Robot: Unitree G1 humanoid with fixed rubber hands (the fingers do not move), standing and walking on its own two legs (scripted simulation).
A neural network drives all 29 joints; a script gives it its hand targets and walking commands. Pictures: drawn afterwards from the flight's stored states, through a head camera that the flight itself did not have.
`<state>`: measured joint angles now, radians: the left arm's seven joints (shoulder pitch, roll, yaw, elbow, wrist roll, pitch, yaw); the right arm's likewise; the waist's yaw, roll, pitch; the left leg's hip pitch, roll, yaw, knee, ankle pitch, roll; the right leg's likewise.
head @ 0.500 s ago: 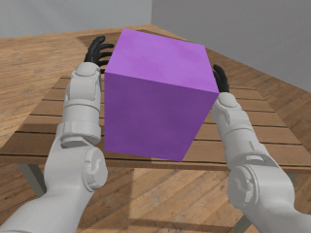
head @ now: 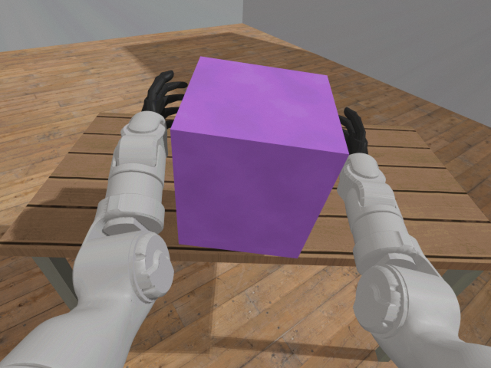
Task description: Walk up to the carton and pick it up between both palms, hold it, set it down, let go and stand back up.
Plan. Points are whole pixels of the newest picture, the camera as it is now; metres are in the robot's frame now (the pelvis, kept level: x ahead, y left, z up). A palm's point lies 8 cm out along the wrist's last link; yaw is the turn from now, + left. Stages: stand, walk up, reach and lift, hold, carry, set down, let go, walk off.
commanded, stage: set down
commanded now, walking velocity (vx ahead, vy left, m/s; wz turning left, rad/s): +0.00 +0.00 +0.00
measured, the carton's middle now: (251, 161) +0.45 +0.01 +0.14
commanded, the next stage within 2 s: none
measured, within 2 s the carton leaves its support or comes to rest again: rests again in 1.20 s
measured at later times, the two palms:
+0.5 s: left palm (162, 133) +0.45 +0.17 +0.20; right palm (343, 166) +0.42 -0.15 +0.16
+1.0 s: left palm (167, 144) +0.45 +0.16 +0.17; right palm (345, 176) +0.42 -0.16 +0.14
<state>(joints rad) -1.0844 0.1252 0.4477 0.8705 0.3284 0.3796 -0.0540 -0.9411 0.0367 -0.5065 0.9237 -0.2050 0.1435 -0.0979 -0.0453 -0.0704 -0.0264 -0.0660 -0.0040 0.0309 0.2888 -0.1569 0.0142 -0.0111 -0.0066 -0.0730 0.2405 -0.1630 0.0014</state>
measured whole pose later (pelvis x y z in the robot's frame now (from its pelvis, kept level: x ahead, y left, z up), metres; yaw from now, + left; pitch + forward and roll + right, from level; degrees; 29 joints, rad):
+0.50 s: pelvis +0.02 +0.00 +0.00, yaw +0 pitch +0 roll +0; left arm -1.05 0.11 0.47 0.92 0.31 0.28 -0.06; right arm -0.88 0.08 -0.58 0.86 -0.30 0.08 -0.07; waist -0.02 -0.05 -0.04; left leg -0.13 0.00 0.04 0.30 -0.18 0.01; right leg -0.08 -0.01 -0.07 0.26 -0.18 0.00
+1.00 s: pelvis +0.01 +0.00 +0.00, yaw -1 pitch +2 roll +0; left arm -1.05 0.11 0.52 1.00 0.32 0.21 -0.06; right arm -0.86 0.11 -0.65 0.84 -0.37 0.06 -0.06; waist 0.00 -0.04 -0.04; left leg -0.17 0.00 0.05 0.29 -0.16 0.01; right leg -0.14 0.00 -0.06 0.27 -0.17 0.00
